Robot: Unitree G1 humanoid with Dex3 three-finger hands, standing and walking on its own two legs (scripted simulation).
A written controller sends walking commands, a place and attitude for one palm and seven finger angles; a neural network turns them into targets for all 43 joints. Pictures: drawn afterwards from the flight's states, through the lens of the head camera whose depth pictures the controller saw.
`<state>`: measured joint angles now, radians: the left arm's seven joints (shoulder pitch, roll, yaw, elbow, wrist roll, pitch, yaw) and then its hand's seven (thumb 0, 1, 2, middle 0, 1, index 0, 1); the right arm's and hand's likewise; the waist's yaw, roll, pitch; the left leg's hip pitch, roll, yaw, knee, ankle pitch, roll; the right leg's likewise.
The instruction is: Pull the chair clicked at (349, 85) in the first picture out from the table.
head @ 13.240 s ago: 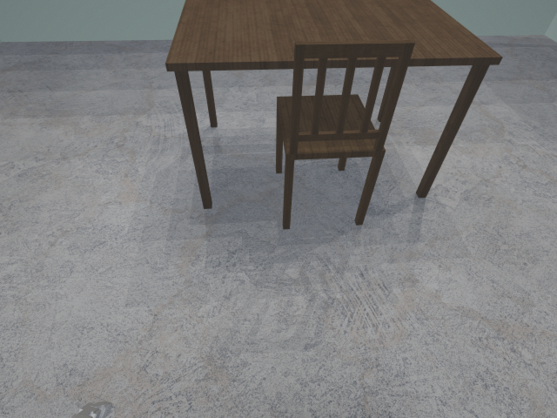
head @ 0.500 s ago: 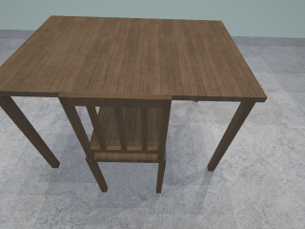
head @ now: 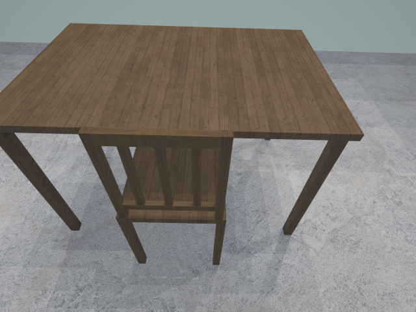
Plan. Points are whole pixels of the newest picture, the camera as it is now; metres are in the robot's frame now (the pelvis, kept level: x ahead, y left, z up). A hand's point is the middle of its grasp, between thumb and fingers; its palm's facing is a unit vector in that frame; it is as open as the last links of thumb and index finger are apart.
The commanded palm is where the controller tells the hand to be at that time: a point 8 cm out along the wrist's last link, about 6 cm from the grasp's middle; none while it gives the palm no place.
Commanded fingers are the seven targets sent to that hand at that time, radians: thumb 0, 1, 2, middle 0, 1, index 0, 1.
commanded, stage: look again from close up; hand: left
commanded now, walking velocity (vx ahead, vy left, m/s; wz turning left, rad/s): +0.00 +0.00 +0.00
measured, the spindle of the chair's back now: (164, 178) +0.48 +0.16 -0.11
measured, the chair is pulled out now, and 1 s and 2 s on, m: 0.00 0.00 0.00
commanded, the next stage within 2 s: shuffle to correct the standing spot in 0.30 s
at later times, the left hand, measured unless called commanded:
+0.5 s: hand out of the picture -0.03 +0.14 -0.18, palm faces +0.04 -0.99 -0.15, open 7.4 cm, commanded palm none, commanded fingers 0.00 0.90 0.90 -0.20 -0.30 -0.20 -0.30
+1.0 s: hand out of the picture +0.01 +0.12 -0.18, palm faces +0.07 -0.99 -0.13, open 7.4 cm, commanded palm none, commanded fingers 0.00 0.90 0.90 -0.20 -0.30 -0.20 -0.30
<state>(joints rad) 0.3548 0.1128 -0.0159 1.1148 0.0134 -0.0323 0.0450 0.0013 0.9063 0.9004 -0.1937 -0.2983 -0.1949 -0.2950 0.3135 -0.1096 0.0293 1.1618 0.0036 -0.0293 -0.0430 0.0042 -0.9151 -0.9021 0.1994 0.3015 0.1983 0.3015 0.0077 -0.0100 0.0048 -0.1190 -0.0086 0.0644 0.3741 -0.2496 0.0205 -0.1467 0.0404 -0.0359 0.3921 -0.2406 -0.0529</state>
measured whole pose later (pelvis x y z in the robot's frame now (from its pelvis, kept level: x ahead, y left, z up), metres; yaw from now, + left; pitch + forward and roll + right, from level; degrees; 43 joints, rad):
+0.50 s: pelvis +0.00 -0.01 +0.00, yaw +0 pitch +0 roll +0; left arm 0.37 0.11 -0.01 1.12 0.01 -0.03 0.04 0.00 0.91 0.90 -0.19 -0.30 -0.19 -0.29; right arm 0.32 -0.10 0.03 1.17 0.00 -0.03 -0.04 0.00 -0.91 -0.90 0.20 0.30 0.20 0.30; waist 0.01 -0.01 0.00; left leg -0.13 0.00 0.06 0.39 -0.26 0.01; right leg -0.15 0.05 -0.04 0.39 -0.24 -0.06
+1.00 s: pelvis +0.05 -0.02 +0.00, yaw +0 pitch +2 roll +0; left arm 0.37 0.11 0.00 1.12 0.01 -0.03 0.06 0.00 0.91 0.90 -0.19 -0.30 -0.20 -0.30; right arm 0.29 -0.10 0.01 1.16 0.01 -0.02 -0.08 0.01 -0.92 -0.90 0.20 0.30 0.20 0.30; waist 0.00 -0.04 0.00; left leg -0.12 0.04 0.05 0.45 -0.33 0.00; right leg -0.14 0.08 -0.05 0.44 -0.29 -0.05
